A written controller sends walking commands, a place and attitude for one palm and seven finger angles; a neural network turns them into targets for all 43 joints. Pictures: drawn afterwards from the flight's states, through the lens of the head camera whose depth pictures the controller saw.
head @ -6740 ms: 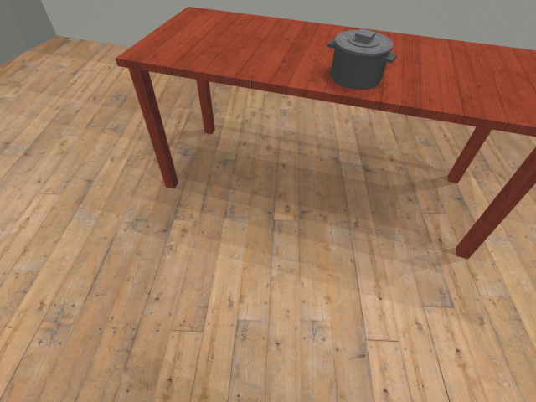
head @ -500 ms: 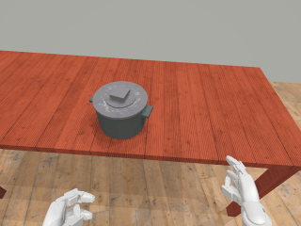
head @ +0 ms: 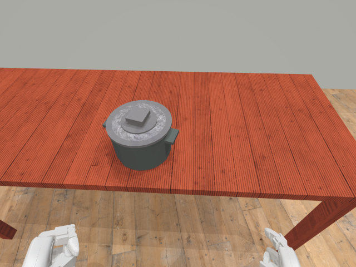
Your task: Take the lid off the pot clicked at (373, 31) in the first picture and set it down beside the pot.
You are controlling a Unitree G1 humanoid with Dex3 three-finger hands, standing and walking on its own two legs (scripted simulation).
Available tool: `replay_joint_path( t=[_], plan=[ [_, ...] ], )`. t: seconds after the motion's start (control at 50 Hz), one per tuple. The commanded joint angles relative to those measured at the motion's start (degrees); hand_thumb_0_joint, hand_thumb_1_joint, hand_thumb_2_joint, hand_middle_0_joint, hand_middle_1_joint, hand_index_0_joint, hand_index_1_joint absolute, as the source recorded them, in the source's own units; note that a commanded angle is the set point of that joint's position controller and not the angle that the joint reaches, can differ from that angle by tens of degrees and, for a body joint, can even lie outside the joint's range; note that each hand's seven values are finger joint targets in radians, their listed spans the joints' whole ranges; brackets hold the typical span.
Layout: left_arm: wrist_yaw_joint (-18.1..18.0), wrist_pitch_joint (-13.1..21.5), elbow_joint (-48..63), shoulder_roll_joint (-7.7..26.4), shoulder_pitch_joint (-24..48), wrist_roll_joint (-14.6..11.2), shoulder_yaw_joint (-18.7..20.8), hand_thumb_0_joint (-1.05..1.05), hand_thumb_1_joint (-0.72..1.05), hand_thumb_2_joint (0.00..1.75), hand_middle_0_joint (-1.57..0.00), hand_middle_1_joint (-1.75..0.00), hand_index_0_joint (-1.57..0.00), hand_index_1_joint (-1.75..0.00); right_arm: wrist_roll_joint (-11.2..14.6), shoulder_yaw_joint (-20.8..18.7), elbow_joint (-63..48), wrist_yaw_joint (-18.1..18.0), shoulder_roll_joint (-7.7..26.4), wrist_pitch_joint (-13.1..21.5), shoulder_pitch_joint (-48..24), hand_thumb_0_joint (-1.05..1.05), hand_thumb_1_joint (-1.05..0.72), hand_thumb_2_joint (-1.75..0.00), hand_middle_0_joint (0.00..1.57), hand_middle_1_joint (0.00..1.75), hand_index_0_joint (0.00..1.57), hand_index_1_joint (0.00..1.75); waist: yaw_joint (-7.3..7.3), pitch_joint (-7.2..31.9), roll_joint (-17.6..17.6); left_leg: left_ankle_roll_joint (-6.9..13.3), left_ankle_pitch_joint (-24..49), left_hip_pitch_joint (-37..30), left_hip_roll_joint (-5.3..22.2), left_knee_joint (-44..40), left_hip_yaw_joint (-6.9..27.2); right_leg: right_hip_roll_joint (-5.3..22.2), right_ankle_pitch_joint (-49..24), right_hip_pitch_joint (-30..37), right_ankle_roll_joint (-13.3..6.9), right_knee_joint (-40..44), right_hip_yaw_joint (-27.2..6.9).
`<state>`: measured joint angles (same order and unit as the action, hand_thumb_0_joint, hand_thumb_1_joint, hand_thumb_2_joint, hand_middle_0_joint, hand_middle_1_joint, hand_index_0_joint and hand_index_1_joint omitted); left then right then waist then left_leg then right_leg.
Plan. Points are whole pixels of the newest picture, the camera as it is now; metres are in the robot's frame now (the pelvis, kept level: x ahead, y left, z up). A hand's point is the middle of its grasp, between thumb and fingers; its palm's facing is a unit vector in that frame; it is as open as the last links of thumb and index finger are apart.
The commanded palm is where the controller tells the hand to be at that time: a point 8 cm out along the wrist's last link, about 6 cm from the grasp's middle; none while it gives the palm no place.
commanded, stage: raise the hand higher, near the body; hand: left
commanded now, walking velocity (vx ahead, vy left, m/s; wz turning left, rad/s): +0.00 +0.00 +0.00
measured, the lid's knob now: (138, 115) +0.47 +0.17 +0.07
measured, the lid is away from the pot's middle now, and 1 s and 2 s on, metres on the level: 0.00 0.00 0.00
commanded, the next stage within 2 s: reach forward and open the fingers in 0.54 s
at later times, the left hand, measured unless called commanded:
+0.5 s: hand (59, 226) +0.16 +0.24 +0.08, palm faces +0.29 -0.88 -0.38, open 3.1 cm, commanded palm +0.12 +0.28 +0.11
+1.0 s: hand (44, 211) +0.18 +0.27 +0.09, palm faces -0.16 -0.13 -0.98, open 3.2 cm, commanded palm +0.17 +0.27 +0.15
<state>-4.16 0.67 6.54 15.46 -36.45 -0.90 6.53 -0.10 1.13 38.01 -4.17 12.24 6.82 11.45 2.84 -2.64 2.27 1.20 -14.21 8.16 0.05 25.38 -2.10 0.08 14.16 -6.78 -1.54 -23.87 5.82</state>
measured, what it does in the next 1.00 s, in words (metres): stands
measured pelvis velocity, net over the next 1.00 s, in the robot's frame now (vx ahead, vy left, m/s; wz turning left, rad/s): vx -0.01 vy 0.01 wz -0.01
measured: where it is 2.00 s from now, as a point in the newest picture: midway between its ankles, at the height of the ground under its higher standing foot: outside the picture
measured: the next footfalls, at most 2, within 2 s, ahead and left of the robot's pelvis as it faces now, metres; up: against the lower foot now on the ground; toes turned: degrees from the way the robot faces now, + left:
none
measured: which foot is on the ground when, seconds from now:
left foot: down 0.00-1.00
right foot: down 0.00-1.00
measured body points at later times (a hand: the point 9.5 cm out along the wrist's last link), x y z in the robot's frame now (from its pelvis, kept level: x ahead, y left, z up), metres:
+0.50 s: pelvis +0.00 +0.01 +0.00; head +0.00 -0.01 +0.45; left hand +0.14 +0.28 +0.10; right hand +0.22 -0.19 -0.07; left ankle +0.00 +0.10 -0.74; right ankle -0.01 -0.10 -0.74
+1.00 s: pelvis -0.01 +0.01 +0.00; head -0.01 -0.04 +0.45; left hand +0.19 +0.28 +0.14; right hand +0.21 -0.21 -0.09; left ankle +0.00 +0.10 -0.74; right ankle -0.01 -0.10 -0.74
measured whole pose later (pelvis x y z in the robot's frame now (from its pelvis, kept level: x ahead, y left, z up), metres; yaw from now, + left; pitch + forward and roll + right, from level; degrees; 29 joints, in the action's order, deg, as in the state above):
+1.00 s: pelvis -0.01 +0.01 +0.00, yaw -1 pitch -2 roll +0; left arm 6.0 -9.4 19.2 34.0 -22.7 42.7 2.6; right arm 1.4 0.7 33.8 -1.4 17.2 -5.3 4.4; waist 4.4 -0.3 7.6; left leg 2.4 -12.4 10.2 -0.9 24.2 -3.3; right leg 1.0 12.4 -9.5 -0.6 -23.5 4.5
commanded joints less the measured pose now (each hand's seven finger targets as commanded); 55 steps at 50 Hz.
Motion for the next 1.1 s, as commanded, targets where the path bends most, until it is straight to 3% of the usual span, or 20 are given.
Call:
replay_joint_path(
  t=[0.0,0.06,0.16,0.2,0.26,0.36,0.42,0.44,0.62,0.64,0.66,0.7,0.76,0.82,0.92,0.94,0.96,1.0,1.04,1.08],
  plan=[
    [-1.0,3.99,14.34,7.72,-2.86,0.11,5.9,0.0,0.9,0.9,-1.3,-1.5,-1.3,-1.5,0.15,-2.77,-10.96,-0.32,5.94,4.18,-10.25,0.0,-0.9,-0.9,0.2,0.3,0.2,0.3,1.32,4.5,-0.09,0.88,13.34,-3.53,0.94,-3.47,2.53,2.35,-10.18,-0.48,-0.01,4.73,-3.0],
    [-0.74,4.3,14.84,7.45,-2.92,-0.14,6.32,0.0,0.9,0.9,-1.3,-1.5,-1.3,-1.5,0.27,-2.91,-11.0,-0.01,6.1,3.48,-10.47,0.0,-0.9,-0.9,0.2,0.3,0.2,0.3,0.92,2.66,-2.28,0.88,13.07,-3.31,0.98,-3.49,2.44,2.17,-10.39,-1.24,0.05,5.58,-3.15],
    [-0.86,5.34,19.89,8.62,-1.4,-0.22,7.67,0.0,0.9,0.9,-1.3,-1.5,-1.3,-1.5,0.04,-2.85,-11.64,0.04,6.1,3.35,-10.16,0.0,-0.9,-0.9,0.2,0.3,0.2,0.3,1.16,4.06,1.21,0.81,13.59,-5.29,1.1,-3.93,2.59,2.24,-10.38,-0.34,-0.11,5.94,-3.61],
    [-0.74,5.2,19.22,8.16,-0.44,-0.44,7.24,0.0,0.9,0.9,-1.3,-1.5,-1.3,-1.5,0.06,-2.82,-11.68,0.09,6.08,3.13,-10.09,0.0,-0.9,-0.9,0.2,0.3,0.2,0.3,0.86,2.85,-0.46,0.9,13.17,-5.17,1.17,-4.07,2.53,2.1,-10.21,-0.95,0.07,6.29,-3.51],
    [-0.63,5.36,21.4,8.38,0.84,-0.4,7.57,0.0,0.9,0.9,-1.3,-1.5,-1.3,-1.5,-0.07,-2.51,-11.97,0.33,6.23,2.84,-10.04,0.0,-0.9,-0.9,0.2,0.3,0.2,0.3,0.84,3.26,1.55,0.76,13.71,-5.65,1.08,-4.01,2.62,2.06,-10.62,-0.58,-0.12,6.47,-3.77],
    [-0.65,5.33,23.37,8.69,2.51,-0.62,8.38,0.0,0.9,0.9,-1.3,-1.5,-1.3,-1.5,-0.25,-1.99,-12.32,0.57,6.0,2.38,-10.23,0.0,-0.9,-0.9,0.2,0.3,0.2,0.3,0.92,3.01,-0.44,0.54,13.87,-5.63,1.51,-4.49,3.43,1.85,-10.33,-0.13,-0.13,6.36,-3.44],
    [-0.89,5.4,25.09,9.54,3.54,-0.71,9.24,0.0,0.9,0.9,-1.3,-1.5,-1.3,-1.5,-0.41,-1.95,-12.29,0.6,5.98,2.52,-10.03,0.0,-0.9,-0.9,0.2,0.3,0.2,0.3,1.18,3.99,1.65,0.41,14.51,-5.98,1.54,-4.48,3.41,2.05,-10.94,0.66,-0.17,6.1,-3.64],
    [-0.99,5.11,24.43,10.19,3.13,-0.92,10.32,0.0,0.9,0.9,-1.3,-1.5,-1.3,-1.5,-0.3,-1.78,-12.06,0.75,5.98,2.24,-10.39,0.0,-0.9,-0.9,0.2,0.3,0.2,0.3,1.24,3.39,0.19,0.29,13.32,-5.44,1.48,-4.43,3.71,1.68,-9.98,0.41,-0.26,6.39,-3.9],
    [-1.29,6.28,29.3,10.54,7.05,-0.97,10.88,0.0,0.9,0.9,-1.3,-1.5,-1.3,-1.5,-0.23,-1.59,-12.21,1.07,6.22,2.67,-10.13,0.0,-0.9,-0.9,0.2,0.3,0.2,0.3,1.2,4.23,1.1,0.06,13.69,-5.69,2.03,-4.69,4.28,1.96,-9.56,0.55,-0.27,5.63,-3.57],
    [-3.52,0.3,30.18,21.87,9.17,22.93,7.61,0.0,0.88,0.89,-1.28,-1.49,-1.28,-1.49,-0.76,-0.52,-12.94,1.49,9.8,-0.51,-12.96,0.0,-0.9,-0.9,0.2,0.3,0.2,0.3,1.16,0.99,4.23,0.15,13.98,1.05,0.55,-3.92,4.64,0.29,-10.97,-3.67,-1.41,3.04,-7.9],
    [-4.7,-2.07,36.98,16.91,13.83,23.92,5.45,0.0,0.86,0.89,-1.25,-1.47,-1.25,-1.47,-1.06,-0.58,-16.13,2.04,8.08,-2.04,-13.31,0.0,-0.9,-0.9,0.2,0.3,0.2,0.3,1.11,2.8,7.58,-0.47,15.52,1.6,0.89,-4.3,4.38,1.63,-10.13,-3.05,-1.85,2.05,-4.94],
    [-6.03,-6.92,29.58,20.85,4.89,34.51,8.0,0.0,0.8,0.9,-1.21,-1.43,-1.21,-1.43,-1.13,-1.78,-14.49,2.53,8.85,-5.12,-11.99,0.0,-0.9,-0.9,0.2,0.3,0.2,0.3,3.74,7.1,6.28,-0.86,16.0,1.33,1.39,-4.18,4.68,0.58,-8.83,-2.01,-2.66,1.42,-6.76],
    [-3.98,-10.86,30.1,23.61,10.0,44.16,6.06,0.0,0.71,0.94,-1.2,-1.28,-1.2,-1.28,-0.15,-1.55,-15.92,3.42,9.91,-9.1,-15.88,0.0,-0.9,-0.9,0.2,0.3,0.2,0.3,2.84,9.97,2.32,-0.17,13.32,2.95,1.14,-4.2,4.57,0.09,-9.37,-0.77,-2.57,0.96,-8.57],
    [0.18,-11.96,24.75,25.84,12.24,46.85,4.66,0.0,0.6,1.01,-1.17,-1.15,-1.17,-1.15,0.98,-1.85,-15.15,3.29,9.76,-10.37,-16.54,0.0,-0.9,-0.9,0.2,0.3,0.2,0.3,2.31,10.9,-0.38,0.86,11.42,2.15,0.75,-4.33,4.91,0.64,-8.35,-0.46,-1.47,2.16,-8.32],
    [8.51,-9.22,24.5,30.34,19.62,44.46,4.39,0.0,0.44,1.1,-1.12,-0.97,-1.12,-0.97,1.76,-1.98,-14.6,2.28,9.78,-9.04,-16.26,0.0,-0.9,-0.9,0.2,0.3,0.2,0.3,1.67,12.06,0.81,1.85,14.58,-0.94,0.1,-4.35,5.48,1.51,-12.8,1.63,-0.11,3.31,-7.21],
    [9.73,-9.0,23.87,31.54,20.14,44.32,5.67,0.0,0.41,1.12,-1.11,-0.93,-1.11,-0.93,2.11,-1.71,-14.88,2.41,9.69,-8.62,-18.32,0.0,-0.9,-0.9,0.2,0.3,0.2,0.3,1.61,11.31,1.12,1.76,13.92,-1.07,0.04,-4.57,5.72,0.85,-12.33,1.45,-0.39,3.72,-8.23],
    [11.08,-8.07,22.47,32.38,22.92,44.59,5.4,0.0,0.38,1.13,-1.1,-0.9,-1.1,-0.9,1.71,-1.57,-13.95,2.22,9.74,-8.73,-16.07,0.0,-0.9,-0.9,0.2,0.3,0.2,0.3,1.32,10.77,-0.12,1.98,14.73,-0.8,-0.14,-4.59,5.44,1.47,-12.86,1.82,-0.02,3.7,-6.56],
    [13.31,-6.87,17.47,34.31,26.91,45.02,6.14,0.0,0.31,1.16,-1.07,-0.83,-1.07,-0.83,1.86,-1.53,-12.76,2.05,9.99,-9.05,-15.91,0.0,-0.9,-0.9,0.2,0.3,0.2,0.3,1.08,6.37,-0.65,2.07,12.73,-0.24,-0.21,-5.58,5.5,1.38,-10.49,0.05,0.04,5.22,-6.32],
    [14.43,-5.54,20.16,35.75,29.4,44.96,7.99,0.0,0.26,1.18,-1.05,-0.76,-1.05,-0.76,2.11,-1.64,-14.02,2.44,9.68,-8.51,-17.79,0.0,-0.9,-0.9,0.2,0.3,0.2,0.3,1.68,8.53,2.02,2.22,13.57,-1.99,-0.49,-5.46,5.6,0.69,-11.35,1.16,-0.59,5.55,-7.85],
    [15.19,-3.74,19.87,34.05,31.15,43.96,6.23,0.0,0.2,1.2,-1.02,-0.68,-1.02,-0.68,1.68,-1.58,-13.8,2.6,9.27,-8.38,-15.86,0.0,-0.9,-0.9,0.2,0.3,0.2,0.3,1.69,10.26,2.69,2.03,15.23,-3.16,-0.63,-5.72,5.38,1.32,-12.04,2.17,-0.17,5.64,-6.06]
  ],
)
